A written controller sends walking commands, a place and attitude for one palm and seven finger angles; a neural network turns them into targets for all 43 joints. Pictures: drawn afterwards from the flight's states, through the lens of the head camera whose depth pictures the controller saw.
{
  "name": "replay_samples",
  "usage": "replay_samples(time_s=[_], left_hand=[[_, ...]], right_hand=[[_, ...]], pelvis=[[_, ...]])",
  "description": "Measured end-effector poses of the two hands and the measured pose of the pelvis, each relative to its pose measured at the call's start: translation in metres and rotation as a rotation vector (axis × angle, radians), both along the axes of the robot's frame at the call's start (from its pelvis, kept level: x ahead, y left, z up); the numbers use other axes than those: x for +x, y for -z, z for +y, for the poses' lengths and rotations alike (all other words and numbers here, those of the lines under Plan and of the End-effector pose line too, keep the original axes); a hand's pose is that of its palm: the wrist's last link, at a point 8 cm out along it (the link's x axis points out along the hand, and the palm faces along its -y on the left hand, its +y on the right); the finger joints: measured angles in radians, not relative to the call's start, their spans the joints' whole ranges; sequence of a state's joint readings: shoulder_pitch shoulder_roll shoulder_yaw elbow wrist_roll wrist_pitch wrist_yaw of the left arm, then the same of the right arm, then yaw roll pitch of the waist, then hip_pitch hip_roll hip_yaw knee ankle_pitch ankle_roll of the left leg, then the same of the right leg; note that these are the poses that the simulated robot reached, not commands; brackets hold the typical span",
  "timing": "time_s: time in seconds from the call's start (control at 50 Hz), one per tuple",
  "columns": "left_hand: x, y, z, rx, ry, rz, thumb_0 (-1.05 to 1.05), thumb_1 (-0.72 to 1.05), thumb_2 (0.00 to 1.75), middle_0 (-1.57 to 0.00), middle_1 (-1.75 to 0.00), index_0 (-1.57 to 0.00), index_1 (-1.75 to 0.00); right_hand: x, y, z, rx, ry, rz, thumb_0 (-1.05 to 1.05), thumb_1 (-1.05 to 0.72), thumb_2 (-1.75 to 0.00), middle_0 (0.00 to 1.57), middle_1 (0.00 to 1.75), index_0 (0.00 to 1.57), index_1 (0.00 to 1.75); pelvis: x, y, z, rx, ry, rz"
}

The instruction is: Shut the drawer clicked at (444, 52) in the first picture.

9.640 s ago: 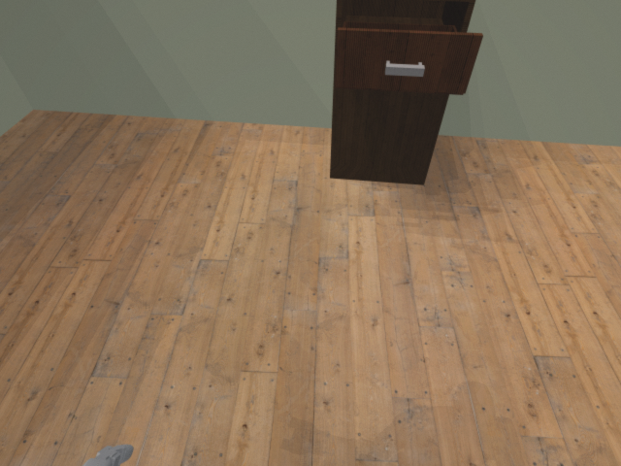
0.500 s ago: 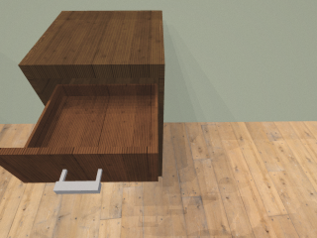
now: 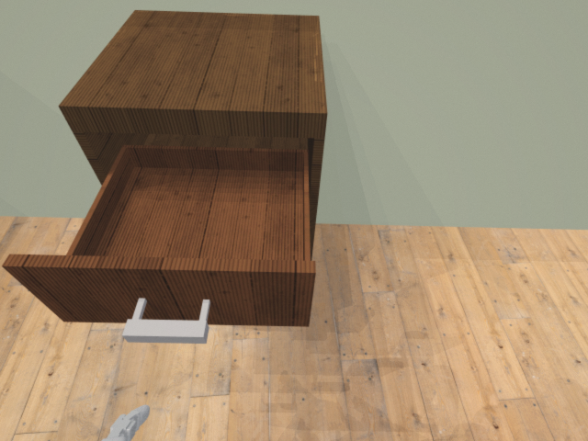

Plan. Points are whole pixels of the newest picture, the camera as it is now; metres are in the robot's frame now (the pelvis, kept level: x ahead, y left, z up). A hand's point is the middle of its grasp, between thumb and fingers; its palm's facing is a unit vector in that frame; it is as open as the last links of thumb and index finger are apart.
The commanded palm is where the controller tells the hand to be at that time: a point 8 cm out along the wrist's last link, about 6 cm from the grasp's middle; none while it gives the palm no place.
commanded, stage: raise the hand and make a fist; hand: left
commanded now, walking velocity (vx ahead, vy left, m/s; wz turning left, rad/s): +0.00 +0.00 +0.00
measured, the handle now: (170, 318) +0.29 +0.21 -0.04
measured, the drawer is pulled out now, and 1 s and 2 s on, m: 0.30 0.29 0.29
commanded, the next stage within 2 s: bring the fist close to the handle in 1.80 s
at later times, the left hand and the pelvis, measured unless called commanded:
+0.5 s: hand out of the picture +0.12 +0.14 -0.03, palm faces +0.03 -1.00 -0.04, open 5.0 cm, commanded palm +0.10 +0.21 -0.01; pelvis -0.07 -0.04 -0.09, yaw +3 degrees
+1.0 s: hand (167, 432) +0.13 +0.15 +0.03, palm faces +0.11 -0.99 -0.06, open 3.1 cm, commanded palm +0.08 +0.20 +0.03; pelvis -0.02 -0.03 -0.06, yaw +3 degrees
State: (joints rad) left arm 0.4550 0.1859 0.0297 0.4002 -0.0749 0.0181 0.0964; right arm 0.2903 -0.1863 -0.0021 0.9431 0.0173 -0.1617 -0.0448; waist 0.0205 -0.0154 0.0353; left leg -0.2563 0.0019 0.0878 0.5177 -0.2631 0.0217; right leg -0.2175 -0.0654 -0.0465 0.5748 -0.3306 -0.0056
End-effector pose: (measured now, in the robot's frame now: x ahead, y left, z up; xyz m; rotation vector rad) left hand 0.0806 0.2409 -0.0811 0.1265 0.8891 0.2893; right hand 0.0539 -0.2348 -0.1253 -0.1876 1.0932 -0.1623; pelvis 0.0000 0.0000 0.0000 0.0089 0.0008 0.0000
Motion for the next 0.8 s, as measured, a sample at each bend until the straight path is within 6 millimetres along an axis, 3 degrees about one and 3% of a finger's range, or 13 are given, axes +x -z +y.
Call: replay_samples(time_s=[0.06, 0.08, 0.12, 0.2, 0.28, 0.38, 0.48, 0.54, 0.66, 0.8], left_hand=[[0.048, -0.054, -0.006, 0.023, 0.022, -0.345, 0.01, 0.92, 0.89, -0.24, -0.34, -0.24, -0.34], [0.056, -0.060, -0.009, 0.021, 0.027, -0.393, 0.01, 0.92, 0.89, -0.25, -0.35, -0.24, -0.35], [0.052, -0.049, -0.012, -0.011, 0.027, -0.405, 0.00, 0.91, 0.89, -0.27, -0.38, -0.22, -0.36], [0.025, -0.034, -0.034, -0.112, 0.088, -0.544, 0.00, 0.92, 0.89, -0.33, -0.45, -0.26, -0.42], [0.002, -0.052, -0.045, -0.077, 0.128, -0.774, 0.01, 0.91, 0.89, -0.41, -0.53, -0.37, -0.51], [0.000, -0.070, -0.037, 0.054, 0.190, -1.023, 0.01, 0.90, 0.89, -0.51, -0.64, -0.49, -0.63], [0.016, -0.056, -0.046, -0.059, 0.267, -0.883, 0.01, 0.91, 0.90, -0.61, -0.74, -0.60, -0.74], [0.024, -0.061, -0.052, -0.095, 0.291, -0.799, 0.01, 0.90, 0.90, -0.67, -0.81, -0.67, -0.81], [0.039, -0.089, -0.041, -0.031, 0.205, -0.845, 0.01, 0.90, 0.89, -0.79, -0.94, -0.79, -0.94], [0.032, -0.084, -0.036, -0.040, 0.228, -0.743, 0.01, 0.91, 0.90, -0.93, -1.09, -0.93, -1.09]], right_hand=[[0.020, -0.006, -0.003, 0.003, -0.016, -0.170, 0.01, -0.91, -0.90, 0.20, 0.30, 0.21, 0.30], [0.027, -0.007, -0.004, 0.002, -0.020, -0.220, 0.01, -0.91, -0.90, 0.20, 0.30, 0.21, 0.30], [0.043, -0.012, -0.008, 0.002, -0.028, -0.312, 0.01, -0.91, -0.90, 0.20, 0.30, 0.21, 0.30], [0.072, -0.024, -0.017, -0.032, -0.101, -0.449, 0.01, -0.90, -0.90, 0.20, 0.30, 0.21, 0.30], [0.098, -0.025, -0.021, -0.061, -0.200, -0.543, 0.01, -0.90, -0.90, 0.20, 0.30, 0.20, 0.30], [0.119, -0.003, -0.015, -0.026, -0.258, -0.614, 0.01, -0.90, -0.90, 0.20, 0.30, 0.20, 0.30], [0.106, 0.015, -0.005, 0.045, -0.221, -0.594, 0.01, -0.90, -0.90, 0.20, 0.30, 0.21, 0.30], [0.088, 0.018, -0.006, 0.064, -0.168, -0.551, 0.01, -0.90, -0.90, 0.21, 0.30, 0.21, 0.30], [0.058, 0.021, -0.025, 0.037, -0.070, -0.439, 0.01, -0.90, -0.90, 0.21, 0.30, 0.21, 0.30], [0.059, 0.015, -0.049, -0.030, -0.033, -0.389, 0.01, -0.90, -0.90, 0.21, 0.30, 0.21, 0.30]], pelvis=[[-0.007, 0.005, 0.000, 0.006, -0.028, 0.018], [-0.011, 0.008, 0.000, 0.001, -0.031, 0.028], [-0.019, 0.014, -0.003, -0.005, -0.024, 0.059], [-0.034, 0.035, -0.013, -0.008, -0.015, 0.119], [-0.046, 0.056, -0.022, -0.026, -0.036, 0.146], [-0.064, 0.086, -0.034, -0.044, -0.059, 0.176], [-0.070, 0.090, -0.042, -0.044, -0.064, 0.168], [-0.064, 0.082, -0.043, -0.040, -0.058, 0.163], [-0.046, 0.068, -0.045, -0.031, -0.044, 0.157], [-0.031, 0.059, -0.039, -0.024, -0.044, 0.161]])
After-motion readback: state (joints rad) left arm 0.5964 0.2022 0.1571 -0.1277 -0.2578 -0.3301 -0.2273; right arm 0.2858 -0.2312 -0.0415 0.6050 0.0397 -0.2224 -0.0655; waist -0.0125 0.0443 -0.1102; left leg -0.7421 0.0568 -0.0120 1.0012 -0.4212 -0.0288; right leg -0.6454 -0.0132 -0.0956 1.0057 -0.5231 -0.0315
